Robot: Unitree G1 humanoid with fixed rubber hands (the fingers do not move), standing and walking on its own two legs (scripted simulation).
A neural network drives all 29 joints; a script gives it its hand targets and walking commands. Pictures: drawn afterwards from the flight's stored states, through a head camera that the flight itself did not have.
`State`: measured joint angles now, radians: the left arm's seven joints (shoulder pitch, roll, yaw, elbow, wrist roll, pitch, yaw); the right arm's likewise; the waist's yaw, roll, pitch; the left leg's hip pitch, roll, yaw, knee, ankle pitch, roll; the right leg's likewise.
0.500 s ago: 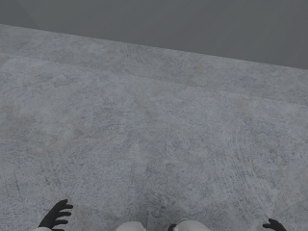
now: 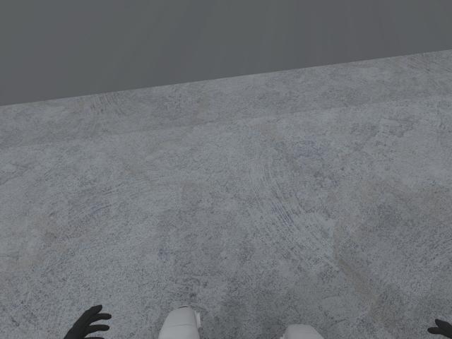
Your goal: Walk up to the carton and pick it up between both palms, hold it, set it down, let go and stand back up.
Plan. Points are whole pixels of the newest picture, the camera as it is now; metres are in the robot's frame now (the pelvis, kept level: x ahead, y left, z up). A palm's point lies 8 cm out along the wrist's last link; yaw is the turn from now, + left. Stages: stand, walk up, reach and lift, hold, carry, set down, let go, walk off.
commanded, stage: walk up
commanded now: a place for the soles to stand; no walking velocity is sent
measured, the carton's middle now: out of the picture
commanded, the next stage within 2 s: none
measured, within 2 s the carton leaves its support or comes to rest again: neither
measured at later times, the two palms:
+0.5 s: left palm (145, 307) +0.18 +0.18 -0.07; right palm out of the picture -0.05 -0.38 -0.04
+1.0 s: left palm (177, 224) +0.34 +0.14 -0.05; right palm out of the picture -0.07 -0.36 -0.08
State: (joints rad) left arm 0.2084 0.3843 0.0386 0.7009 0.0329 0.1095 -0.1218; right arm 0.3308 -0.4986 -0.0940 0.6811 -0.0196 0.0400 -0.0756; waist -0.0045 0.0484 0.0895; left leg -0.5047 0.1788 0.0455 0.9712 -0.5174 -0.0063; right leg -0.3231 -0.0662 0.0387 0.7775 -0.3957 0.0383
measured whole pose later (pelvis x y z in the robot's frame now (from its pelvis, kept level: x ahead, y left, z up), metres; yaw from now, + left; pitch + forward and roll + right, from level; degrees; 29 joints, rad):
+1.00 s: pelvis +0.04 -0.03 +0.00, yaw -46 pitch -2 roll +0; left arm 0.34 0.46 0.03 0.53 0.03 0.04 0.04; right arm 0.17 -0.43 -0.08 0.62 -0.02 0.09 0.04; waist 0.05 0.04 0.12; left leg -0.41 -0.01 -0.10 0.82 -0.42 -0.03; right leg -0.44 0.08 0.28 0.66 -0.19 0.08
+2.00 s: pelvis +0.10 +0.00 +0.00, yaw -108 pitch -3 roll +0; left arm 0.25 0.47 0.04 0.58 0.00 0.06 -0.04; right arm 0.33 -0.46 -0.03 0.50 -0.03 0.01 0.02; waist -0.03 0.02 0.14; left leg -0.34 0.20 0.22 0.76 -0.34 -0.04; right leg -0.36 -0.01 -0.01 0.80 -0.47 0.01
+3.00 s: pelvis +0.11 -0.03 +0.01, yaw -140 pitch -4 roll +1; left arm 0.17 0.41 0.02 0.78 -0.03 0.01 0.00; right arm 0.25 -0.40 -0.01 0.68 0.00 0.00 0.03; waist -0.03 -0.01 0.09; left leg -0.22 0.09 0.13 0.64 -0.34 -0.04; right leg -0.28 0.05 0.18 0.67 -0.32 0.03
